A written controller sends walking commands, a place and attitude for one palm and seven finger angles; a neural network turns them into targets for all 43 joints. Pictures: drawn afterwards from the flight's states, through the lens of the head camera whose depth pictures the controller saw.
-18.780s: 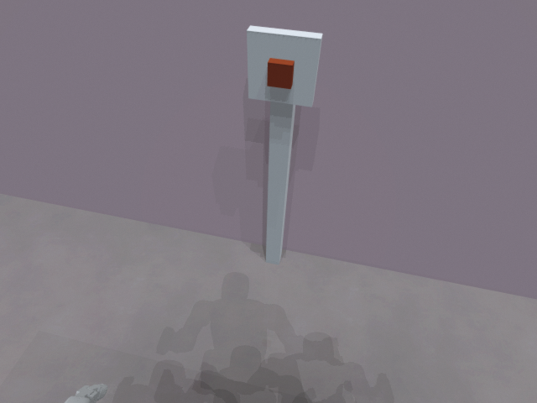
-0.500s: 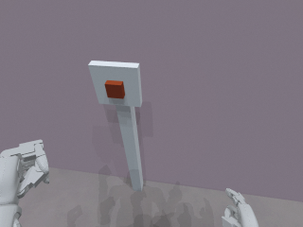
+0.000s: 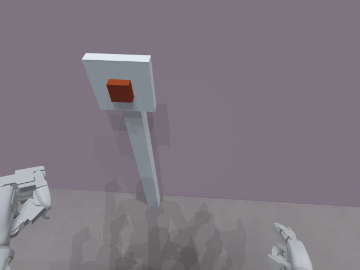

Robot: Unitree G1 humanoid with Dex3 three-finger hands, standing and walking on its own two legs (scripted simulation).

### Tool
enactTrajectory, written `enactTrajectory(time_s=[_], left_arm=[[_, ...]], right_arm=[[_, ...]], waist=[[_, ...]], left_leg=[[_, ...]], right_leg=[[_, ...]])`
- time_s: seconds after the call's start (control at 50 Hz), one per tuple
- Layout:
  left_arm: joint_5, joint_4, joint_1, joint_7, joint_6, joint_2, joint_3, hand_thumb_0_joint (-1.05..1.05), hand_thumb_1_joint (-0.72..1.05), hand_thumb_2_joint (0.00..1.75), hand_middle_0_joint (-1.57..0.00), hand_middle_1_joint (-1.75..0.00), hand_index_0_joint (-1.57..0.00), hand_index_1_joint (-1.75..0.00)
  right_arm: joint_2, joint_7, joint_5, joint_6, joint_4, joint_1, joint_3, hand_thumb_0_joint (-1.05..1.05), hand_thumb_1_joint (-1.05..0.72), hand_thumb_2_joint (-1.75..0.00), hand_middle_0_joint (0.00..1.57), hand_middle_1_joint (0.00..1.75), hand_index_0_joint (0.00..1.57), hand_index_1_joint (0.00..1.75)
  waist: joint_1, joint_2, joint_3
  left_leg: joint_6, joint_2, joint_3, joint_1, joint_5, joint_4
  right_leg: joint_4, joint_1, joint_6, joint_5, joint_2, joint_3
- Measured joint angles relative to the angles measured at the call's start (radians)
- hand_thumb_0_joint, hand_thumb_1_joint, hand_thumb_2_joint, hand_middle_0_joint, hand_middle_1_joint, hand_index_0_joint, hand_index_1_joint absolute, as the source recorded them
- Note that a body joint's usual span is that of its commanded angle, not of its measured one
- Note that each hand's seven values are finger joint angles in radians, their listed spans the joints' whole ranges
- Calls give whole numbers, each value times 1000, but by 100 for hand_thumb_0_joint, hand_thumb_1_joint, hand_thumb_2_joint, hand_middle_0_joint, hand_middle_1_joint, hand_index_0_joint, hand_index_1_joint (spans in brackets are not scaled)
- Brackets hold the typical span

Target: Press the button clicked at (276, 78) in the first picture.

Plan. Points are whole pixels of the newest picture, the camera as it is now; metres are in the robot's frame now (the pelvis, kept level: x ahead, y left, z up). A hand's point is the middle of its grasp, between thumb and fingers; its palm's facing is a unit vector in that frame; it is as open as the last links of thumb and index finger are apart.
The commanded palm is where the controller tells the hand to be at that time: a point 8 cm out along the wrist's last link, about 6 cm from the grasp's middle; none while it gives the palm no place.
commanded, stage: step back with the hand held close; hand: left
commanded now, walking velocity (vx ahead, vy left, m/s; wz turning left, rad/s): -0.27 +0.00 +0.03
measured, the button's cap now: (121, 90) +0.51 +0.20 +0.12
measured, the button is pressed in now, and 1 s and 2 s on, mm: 0 0 0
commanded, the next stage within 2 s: stop stepping back and stand still in 0.92 s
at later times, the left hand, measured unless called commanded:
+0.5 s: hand out of the picture +0.11 +0.26 +0.16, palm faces +0.39 -0.82 -0.41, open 3.1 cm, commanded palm +0.05 +0.30 +0.17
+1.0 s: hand out of the picture +0.02 +0.23 +0.18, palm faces +0.26 -0.82 -0.51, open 3.1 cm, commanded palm -0.05 +0.28 +0.17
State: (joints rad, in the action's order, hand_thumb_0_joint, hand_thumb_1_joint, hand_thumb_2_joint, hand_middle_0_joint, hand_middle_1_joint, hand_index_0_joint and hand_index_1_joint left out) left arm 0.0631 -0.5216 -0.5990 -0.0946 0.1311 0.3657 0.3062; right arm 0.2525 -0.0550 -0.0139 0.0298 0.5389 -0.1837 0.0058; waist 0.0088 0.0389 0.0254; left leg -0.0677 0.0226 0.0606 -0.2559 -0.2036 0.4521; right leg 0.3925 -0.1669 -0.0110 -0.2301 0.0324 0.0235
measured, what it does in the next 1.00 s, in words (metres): walks backwards: right foot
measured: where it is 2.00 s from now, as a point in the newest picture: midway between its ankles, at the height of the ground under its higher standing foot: outside the picture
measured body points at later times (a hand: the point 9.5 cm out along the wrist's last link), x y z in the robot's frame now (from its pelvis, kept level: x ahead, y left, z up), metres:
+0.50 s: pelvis -0.07 +0.02 -0.01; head -0.06 +0.04 +0.43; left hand +0.09 +0.30 +0.18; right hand +0.10 -0.21 -0.08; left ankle +0.02 +0.07 -0.74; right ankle -0.02 -0.11 -0.74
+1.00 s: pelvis -0.17 +0.00 -0.02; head -0.15 +0.03 +0.43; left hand +0.00 +0.27 +0.20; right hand +0.03 -0.22 -0.08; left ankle +0.02 +0.07 -0.74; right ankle -0.23 -0.11 -0.74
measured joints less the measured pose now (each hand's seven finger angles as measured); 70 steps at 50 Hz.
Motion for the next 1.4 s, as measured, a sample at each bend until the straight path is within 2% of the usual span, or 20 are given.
enactTrajectory(time_s=[0.16, 0.32, 0.44, 0.54, 0.64, 0.74, 0.8, 0.88, 0.98, 1.02, 1.06, 1.1, 1.12, 1.16, 1.22, 1.24, 1.26, 1.32, 1.36, 1.4], left_arm=[[6, -78, -46, -15, 36, 77, 69, 2, 89, 89, -130, -150, -130, -150], [-13, -51, -31, -25, 58, 28, 64, 2, 89, 89, -130, -150, -130, -150], [-32, -70, -19, -38, 77, 3, 45, 2, 89, 89, -130, -150, -130, -150], [-41, -103, -1, -54, 103, 19, 59, 2, 89, 89, -131, -150, -130, -150], [-48, -86, 11, -44, 123, 52, 100, 2, 89, 89, -131, -150, -130, -150], [-23, -89, -19, -38, 136, 52, 120, 2, 89, 89, -131, -150, -130, -150], [-9, -95, 0, -31, 146, 41, 92, 2, 90, 89, -131, -150, -130, -150], [-4, -126, 36, -16, 146, 67, 49, 2, 89, 89, -131, -150, -130, -150], [25, -161, -10, -1, 141, 144, 104, 2, 89, 89, -130, -150, -130, -150], [35, -152, -44, -6, 141, 158, 131, 2, 89, 89, -130, -150, -130, -150], [32, -136, -84, -19, 134, 145, 136, 2, 89, 89, -130, -150, -130, -150], [15, -103, -101, -29, 113, 97, 123, 1, 89, 89, -131, -150, -130, -150], [4, -77, -91, -35, 102, 68, 111, 1, 89, 89, -131, -150, -130, -150], [-15, -21, -34, -49, 84, 20, 76, 1, 89, 89, -131, -150, -131, -150], [-39, 26, 49, -68, 66, -40, 22, 1, 89, 89, -131, -150, -130, -150], [-41, 22, 63, -70, 62, -49, 11, 2, 89, 89, -131, -150, -130, -150], [-42, 14, 73, -71, 58, -45, 7, 2, 89, 89, -131, -150, -130, -150], [-39, -57, 30, -61, 63, 6, 35, 2, 89, 89, -131, -150, -130, -150], [-33, -113, -22, -52, 73, 58, 66, 2, 89, 89, -131, -150, -130, -150], [-29, -149, -54, -50, 94, 95, 91, 2, 89, 89, -131, -150, -130, -150]], right_arm=[[-15, -6, -5, 8, -23, -8, -7, 1, -90, -90, 20, 30, 20, 30], [-22, -6, -2, -31, -28, -8, 3, 1, -90, -90, 20, 30, 20, 30], [-29, -8, 11, -55, -9, -34, 8, 1, -90, -90, 20, 30, 20, 30], [-30, -14, 20, -78, 11, -48, 14, 1, -90, -90, 20, 30, 20, 30], [-44, -10, 28, -97, 24, -60, 7, 1, -90, -90, 20, 30, 20, 30], [-62, 9, 34, -116, 34, -28, 12, 1, -90, -90, 20, 30, 20, 30], [-63, 21, 35, -120, 43, 37, 15, 1, -90, -90, 20, 30, 20, 30], [-65, 29, 25, -108, 56, 88, 12, 1, -90, -90, 20, 30, 20, 30], [-70, 29, 27, -94, 25, 64, 7, 1, -90, -90, 20, 30, 20, 30], [-65, 23, 21, -85, 23, 46, 3, 1, -90, -90, 20, 30, 20, 30], [-65, 22, 17, -73, 55, 14, -7, 1, -90, -90, 20, 30, 20, 30], [-61, 17, 15, -53, 86, -29, -15, 1, -90, -90, 20, 30, 20, 30], [-55, 9, 15, -49, 94, -49, -14, 1, -90, -90, 20, 30, 20, 30], [-36, -14, 14, -57, 99, -78, -10, 1, -90, -90, 20, 30, 20, 30], [7, -34, 16, -94, 94, -91, -14, 1, -90, -90, 20, 30, 20, 30], [14, -37, 16, -105, 94, -83, -20, 1, -90, -90, 20, 30, 20, 30], [6, -38, 15, -110, 96, -66, -22, 1, -90, -90, 20, 30, 20, 30], [-33, -16, 15, -133, 61, -36, -11, 1, -90, -90, 20, 30, 20, 30], [-68, 0, 17, -157, 38, -39, 1, 1, -90, -90, 20, 30, 20, 30], [-93, 14, 14, -174, 27, -50, 18, 1, -90, -90, 20, 30, 20, 30]], waist=[[-9, -31, -2], [-2, -16, -11], [2, -22, -15], [-8, -29, -2], [-20, -22, -25], [4, -42, -65], [26, -48, -34], [15, -27, 35], [-22, -21, 13], [-29, -12, -12], [-4, -43, -65], [12, -79, -129], [16, -91, -148], [16, -99, -158], [1, -74, -127], [-8, -71, -106], [-9, -92, -74], [-10, -128, -8], [-21, -132, -3], [-29, -125, -10]], left_leg=[[-13, 10, 11, -55, 6, 40], [-26, 8, 10, -117, 16, 98], [-18, 6, -12, -165, -25, 145], [-33, 3, -22, -175, 55, 125], [-45, 11, -40, -197, 86, 96], [-32, 6, -11, -259, 154, 26], [-21, -13, 17, -295, 207, -14], [-21, -38, 2, -272, 275, -68], [-3, -40, -15, -257, 315, -98], [44, -40, -31, -294, 173, -15], [92, -4, -76, -346, -38, 293], [100, 17, -81, -346, -106, 537], [97, 9, -72, -313, -116, 562], [84, -23, -64, -217, -149, 473], [53, -67, -82, -48, -101, 167], [74, -68, -82, -14, -114, 92], [85, -51, -74, -7, -113, 76], [80, -34, -37, 14, -81, 65], [77, -37, -28, 21, -65, 53], [79, -41, -29, 17, -60, 59]], right_leg=[[77, -72, 10, -12, -13, -6], [136, -132, 16, -2, -14, -1], [134, -155, 8, 11, -9, 18], [150, -170, 15, -12, 7, 9], [290, -135, 7, -102, 39, -35], [152, 3, -15, -168, 33, -40], [25, 31, -15, -170, 33, -51], [60, 10, 0, -131, 64, -40], [156, -28, -20, -177, 63, -2], [143, -29, -30, -133, 56, 20], [148, -39, -30, -124, 32, -5], [125, -42, -23, -114, 1, -31], [106, -40, -14, -100, -11, -36], [85, -42, -3, -80, -28, -23], [115, -77, 13, -81, -38, 23], [141, -95, 20, -88, -46, 34], [165, -106, 25, -72, -64, 24], [221, -130, 23, -54, -78, -12], [221, -126, 24, -106, -64, -8], [162, -97, 21, -76, -46, 12]])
